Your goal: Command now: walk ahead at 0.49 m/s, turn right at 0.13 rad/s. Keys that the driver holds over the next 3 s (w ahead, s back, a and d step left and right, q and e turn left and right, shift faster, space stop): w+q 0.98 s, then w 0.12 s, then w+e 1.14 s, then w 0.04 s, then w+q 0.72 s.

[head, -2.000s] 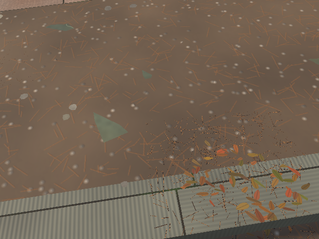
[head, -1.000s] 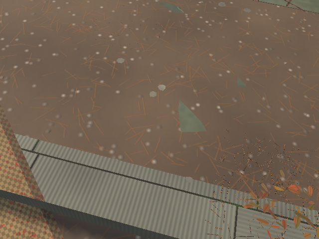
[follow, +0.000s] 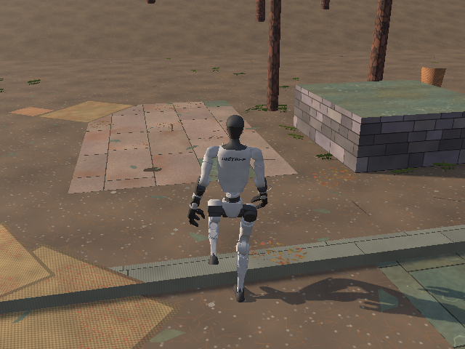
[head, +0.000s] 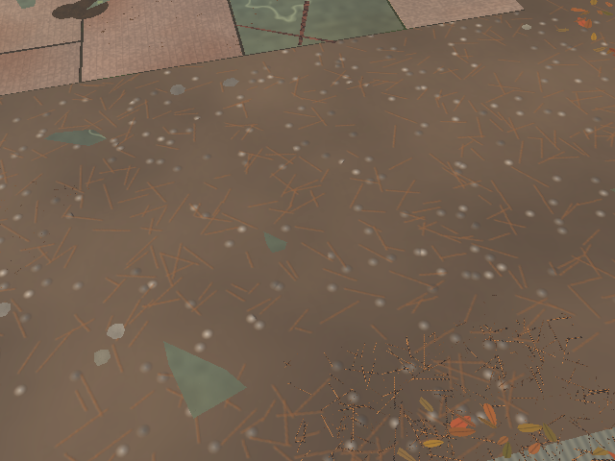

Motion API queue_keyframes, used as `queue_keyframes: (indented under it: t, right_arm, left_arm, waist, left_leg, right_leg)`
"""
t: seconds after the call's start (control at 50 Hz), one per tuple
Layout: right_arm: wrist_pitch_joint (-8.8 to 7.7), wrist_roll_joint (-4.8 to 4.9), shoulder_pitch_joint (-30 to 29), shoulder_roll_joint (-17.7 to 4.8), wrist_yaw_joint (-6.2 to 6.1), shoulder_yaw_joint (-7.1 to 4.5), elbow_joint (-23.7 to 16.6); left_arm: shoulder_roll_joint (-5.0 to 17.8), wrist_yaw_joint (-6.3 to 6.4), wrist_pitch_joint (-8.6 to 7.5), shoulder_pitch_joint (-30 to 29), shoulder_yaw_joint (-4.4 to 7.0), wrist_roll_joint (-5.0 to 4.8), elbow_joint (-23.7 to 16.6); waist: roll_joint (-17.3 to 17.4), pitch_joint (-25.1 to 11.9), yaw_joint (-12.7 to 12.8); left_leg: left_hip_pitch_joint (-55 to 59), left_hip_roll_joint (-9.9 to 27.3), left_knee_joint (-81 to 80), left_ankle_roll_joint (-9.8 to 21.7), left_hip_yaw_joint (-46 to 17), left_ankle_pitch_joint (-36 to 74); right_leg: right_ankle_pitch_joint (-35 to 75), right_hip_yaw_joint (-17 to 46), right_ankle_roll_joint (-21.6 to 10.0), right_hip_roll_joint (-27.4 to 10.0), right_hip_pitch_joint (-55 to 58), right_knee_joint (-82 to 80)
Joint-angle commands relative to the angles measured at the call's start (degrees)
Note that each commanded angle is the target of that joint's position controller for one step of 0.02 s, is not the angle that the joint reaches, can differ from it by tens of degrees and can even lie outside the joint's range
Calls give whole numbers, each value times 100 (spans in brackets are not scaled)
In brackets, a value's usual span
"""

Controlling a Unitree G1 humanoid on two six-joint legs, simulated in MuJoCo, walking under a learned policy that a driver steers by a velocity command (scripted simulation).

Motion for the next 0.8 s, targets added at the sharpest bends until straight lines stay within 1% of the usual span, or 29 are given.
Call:
queue_keyframes:
  t: [0.02, 0.04, 0.08, 0.1, 0.12, 0.14, 0.16, 0.18, 0.22, 0.24, 0.26, 0.28, 0.3, 0.32, 0.34, 0.36, 0.38, 0.4, 0.44, 0.48, 0.5, 0.56, 0.6, 0.68, 0.72, 0.74, 0.76, 0.78, 0.8]
  right_arm:
    - [4, 31, -868, 80, -43, 131, -842]
    - [5, 16, -1198, 143, -10, 180, -1013]
    - [44, 53, -1160, -114, 84, 150, -1083]
    - [72, 41, -926, -179, 111, 100, -880]
    - [91, 110, -849, -97, 117, 142, -960]
    - [110, 129, -907, -112, 116, 149, -887]
    - [125, 139, -729, -79, 128, 155, -771]
    - [118, 163, -575, -104, 143, 136, -652]
    - [124, 207, 511, -414, 130, -24, -294]
    - [-152, 651, 630, -1029, 226, -292, -572]
    - [-256, 617, 1466, -1493, 285, -450, -241]
    - [-309, 423, 1604, -1791, 238, -522, 103]
    - [-340, 292, 1416, -1195, 53, -427, 33]
    - [-390, 358, 1331, -912, 42, -332, 203]
    - [-420, 375, 1249, -728, 132, -267, 363]
    - [-453, 327, 955, -592, 202, -231, 417]
    - [-479, 285, 759, -417, 234, -177, 426]
    - [-487, 356, 605, -440, 263, -207, 407]
    - [-534, 423, 666, -544, 265, -224, 482]
    - [-563, 439, 1114, -804, 180, -326, 663]
    - [-536, 456, 1391, -846, 103, -348, 750]
    - [-422, 520, 1940, -931, -89, -399, 861]
    - [-332, 525, 2029, -1073, -175, -444, 882]
    - [-171, 537, 2001, -1097, -217, -520, 923]
    - [-144, 478, 1664, -1203, -214, -589, 812]
    - [-161, 454, 1360, -1193, -171, -585, 686]
    - [-217, 357, 1019, -1075, -91, -536, 433]
    - [-265, 278, 1902, -399, -40, -369, 399]
    - [-296, 477, 2417, -854, -33, -362, 460]
  left_arm:
    - [461, -2, -165, 283, 36, 12, 92]
    - [388, 101, -128, 410, 10, -19, 193]
    - [542, 237, -93, 461, 27, -55, 255]
    - [500, 254, -108, 529, 5, -96, 257]
    - [633, 285, -159, 535, 36, -80, 277]
    - [586, 291, -163, 621, 21, -113, 327]
    - [559, 287, -147, 504, -10, -115, 256]
    - [710, 311, -111, 477, 33, -109, 202]
    - [964, 354, -56, 384, 136, 47, 167]
    - [1378, 338, 50, -137, 186, -173, 41]
    - [1376, 382, 44, -404, 224, -59, -274]
    - [238, 174, -67, -172, -17, 142, -619]
    - [685, -93, -369, 2, 100, 111, -496]
    - [671, -181, -440, -563, 108, -143, -738]
    - [424, -181, -467, -1032, 17, -172, -982]
    - [161, -160, -468, -1057, -96, -146, -1111]
    - [126, -128, -393, -942, -120, -209, -1149]
    - [149, -65, -311, -888, -150, -215, -1230]
    - [255, 17, -237, -1068, -131, -96, -1359]
    - [227, 109, -258, -1640, -141, 48, -1570]
    - [148, 137, -264, -1953, -165, 45, -1675]
    - [16, 131, -282, -2997, -193, -157, -1950]
    - [151, 44, -314, -3487, -136, -257, -2020]
    - [405, -136, -464, -3634, 11, -217, -1956]
    - [635, -90, -527, -2962, 161, -211, -1761]
    - [810, -29, -551, -2174, 256, -205, -1577]
    - [1065, 60, -541, -1056, 339, -107, -1421]
    - [1368, 136, -482, -471, 415, -2, -1327]
    - [1087, 109, -463, -446, 383, -106, -1284]
  waist:
    - [-442, 513, -88]
    - [-410, 532, -25]
    - [-430, 455, -21]
    - [-245, 116, 42]
    - [-618, 99, -16]
    - [-487, -4, 71]
    - [-391, -173, -46]
    - [-579, -395, -130]
    - [-994, -1026, -628]
    - [-1341, -1366, -1083]
    - [-650, -1849, -1329]
    - [1976, -2083, -506]
    - [905, -1846, -513]
    - [125, -658, -379]
    - [-811, 132, -143]
    - [-976, 383, 192]
    - [-708, 426, 430]
    - [-625, 471, 514]
    - [-417, 321, 542]
    - [-50, 159, 247]
    - [110, 28, 86]
    - [251, -86, -375]
    - [499, -91, -546]
    - [471, -75, -527]
    - [613, -335, -158]
    - [593, -779, 272]
    - [441, -1672, 771]
    - [-1180, -2485, 394]
    - [-1922, -2926, 364]
  left_leg:
    - [-1343, -47, 258, 139, 397, -39]
    - [-1353, -29, -186, 145, 429, 14]
    - [-646, 13, -1631, 135, 664, 189]
    - [-187, -37, -1845, 229, 794, 416]
    - [111, 59, -2439, 335, 753, 443]
    - [496, -67, -2882, 459, 952, 290]
    - [1298, -320, -3539, 618, 1232, 170]
    - [1896, -586, -3952, 678, 1434, 40]
    - [2706, -952, -4486, 885, 1221, -624]
    - [3614, -750, -6057, 905, 577, 624]
    - [5292, -354, -7128, 1194, -1166, 668]
    - [6950, 1260, -8571, 2310, -5214, 1073]
    - [6568, 1459, -9059, 2191, -6052, 480]
    - [5732, 1419, -9081, 1940, -5222, 92]
    - [4928, 1160, -9082, 1684, -4179, 399]
    - [4299, 746, -9073, 1402, -3142, 972]
    - [3929, 328, -9128, 1292, -2349, 1309]
    - [3686, 60, -9180, 1245, -1824, 1678]
    - [3472, -357, -9321, 1075, -1172, 2547]
    - [3648, -484, -9382, 890, -948, 3647]
    - [3944, -456, -9350, 836, -978, 3913]
    - [4949, -287, -9264, 691, -1345, 3661]
    - [5613, -21, -9203, 715, -1716, 3357]
    - [6182, 273, -8685, 682, -2208, 3552]
    - [6053, 205, -8055, 648, -2213, 4842]
    - [5747, 19, -7329, 536, -2059, 5228]
    - [4769, -168, -6093, 447, -2021, 4344]
    - [2664, -1074, -4202, 78, -1421, -130]
    - [1828, -849, -2958, -7, -1336, -1103]
  right_leg:
    - [-71, 1425, -355, -1425, -300, -1563]
    - [164, 1415, -335, -1444, -182, -1760]
    - [1230, 1113, -390, -1493, 80, -2349]
    - [2308, 750, -342, -1479, 575, -2402]
    - [3245, 570, -360, -1701, 843, -2454]
    - [4383, 248, -322, -1688, 1240, -2381]
    - [6171, -162, -247, -1612, 1288, -2089]
    - [7915, -245, -209, -1747, 1452, -1697]
    - [9813, -326, -90, -2186, 2194, -45]
    - [10296, -84, -26, -2203, 2242, 941]
    - [7606, -111, 17, -1648, 1115, 2830]
    - [-128, 286, 491, 177, -2024, 5572]
    - [-167, 1209, 323, -164, -2677, 6933]
    - [-212, 924, 281, -295, -3215, 7415]
    - [-221, 631, 178, -534, -3478, 7436]
    - [140, 503, 137, -798, -3432, 7086]
    - [251, 382, 131, -940, -3249, 7022]
    - [389, 187, 250, -1075, -3209, 6514]
    - [800, -139, 400, -1150, -2826, 5236]
    - [1247, -452, 602, -1038, -2664, 4122]
    - [1464, -503, 721, -970, -2680, 3613]
    - [1785, -315, 1008, -748, -2742, 1512]
    - [1883, -234, 1082, -639, -2845, 637]
    - [1990, -8, 783, -523, -2276, -295]
    - [1630, -56, 548, -400, -1162, -471]
    - [1941, -18, 341, -586, -22, -645]
    - [1925, 629, -67, -1390, 1891, -182]
    - [2220, 2784, -908, -2957, 4249, 10]
    - [508, 4483, -1363, -3497, 4384, -557]
Next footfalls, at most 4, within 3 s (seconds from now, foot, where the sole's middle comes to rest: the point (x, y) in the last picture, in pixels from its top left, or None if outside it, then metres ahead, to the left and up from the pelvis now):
0.24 left None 0.31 0.08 -0.67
0.76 right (318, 353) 0.69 0.03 -0.67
1.28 left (160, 316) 0.79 0.40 -0.67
1.78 right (232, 202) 1.15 0.26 -0.67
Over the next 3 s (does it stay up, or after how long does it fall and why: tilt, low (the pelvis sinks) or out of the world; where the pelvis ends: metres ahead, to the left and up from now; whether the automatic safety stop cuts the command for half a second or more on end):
stays up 1.58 0.36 0.11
